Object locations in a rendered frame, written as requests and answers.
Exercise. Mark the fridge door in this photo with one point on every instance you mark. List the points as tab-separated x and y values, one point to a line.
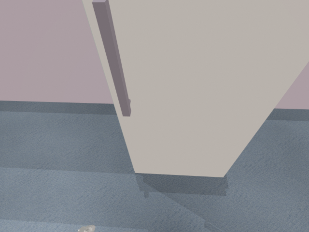
202	76

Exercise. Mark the handle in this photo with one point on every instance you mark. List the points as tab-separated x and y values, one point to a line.
106	28

